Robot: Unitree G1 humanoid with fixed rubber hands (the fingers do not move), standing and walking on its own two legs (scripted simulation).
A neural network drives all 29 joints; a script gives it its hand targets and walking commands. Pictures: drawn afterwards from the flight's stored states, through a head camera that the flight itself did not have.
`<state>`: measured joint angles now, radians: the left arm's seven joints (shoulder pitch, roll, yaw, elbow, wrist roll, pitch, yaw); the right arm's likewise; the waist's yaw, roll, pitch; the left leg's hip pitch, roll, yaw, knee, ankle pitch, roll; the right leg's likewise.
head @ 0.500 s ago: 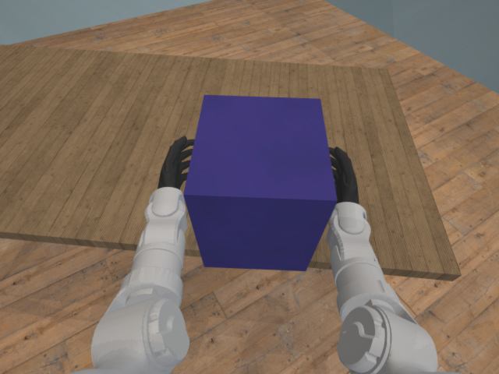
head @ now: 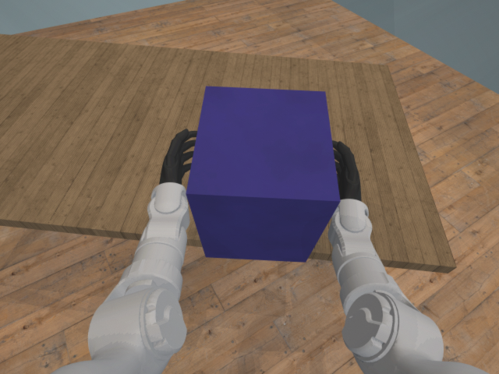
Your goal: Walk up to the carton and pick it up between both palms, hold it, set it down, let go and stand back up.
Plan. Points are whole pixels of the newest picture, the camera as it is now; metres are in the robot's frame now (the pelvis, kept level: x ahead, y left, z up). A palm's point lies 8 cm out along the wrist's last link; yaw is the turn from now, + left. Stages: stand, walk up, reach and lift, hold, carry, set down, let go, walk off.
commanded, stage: reach and lift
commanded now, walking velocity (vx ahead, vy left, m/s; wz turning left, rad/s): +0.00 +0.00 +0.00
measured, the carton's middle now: (260, 181) +0.44 -0.01 +0.03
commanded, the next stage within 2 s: none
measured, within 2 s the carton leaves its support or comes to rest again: neither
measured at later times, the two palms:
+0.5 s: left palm (182, 181) +0.41 +0.12 +0.08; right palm (360, 191) +0.39 -0.16 +0.08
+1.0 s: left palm (165, 150) +0.40 +0.14 +0.15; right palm (368, 161) +0.39 -0.15 +0.15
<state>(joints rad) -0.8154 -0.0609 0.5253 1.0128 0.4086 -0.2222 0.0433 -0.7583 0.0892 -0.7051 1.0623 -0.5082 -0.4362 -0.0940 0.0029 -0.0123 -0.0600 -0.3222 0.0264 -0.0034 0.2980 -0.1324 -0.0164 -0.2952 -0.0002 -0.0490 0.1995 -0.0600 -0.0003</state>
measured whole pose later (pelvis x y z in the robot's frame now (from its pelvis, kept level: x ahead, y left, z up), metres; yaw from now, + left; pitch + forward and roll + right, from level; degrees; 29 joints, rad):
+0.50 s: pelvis -0.01 -0.01 +0.00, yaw +0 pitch +9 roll -1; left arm -0.80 -0.02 0.42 1.07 0.28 -0.23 0.09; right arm -0.76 0.03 -0.52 1.14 -0.35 -0.42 -0.12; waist -0.02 -0.02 -0.11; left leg -0.33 0.04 0.00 0.29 -0.12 -0.02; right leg -0.31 0.01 -0.04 0.20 -0.05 -0.01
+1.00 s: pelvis -0.01 -0.01 +0.00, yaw +1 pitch +1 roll -1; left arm -0.80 0.02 0.29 0.79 0.17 0.17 0.10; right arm -0.78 -0.02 -0.22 0.93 0.00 -0.05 -0.16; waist -0.05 -0.02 -0.09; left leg -0.21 0.03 -0.02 0.34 -0.16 -0.02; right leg -0.17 0.01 -0.07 0.23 -0.09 0.00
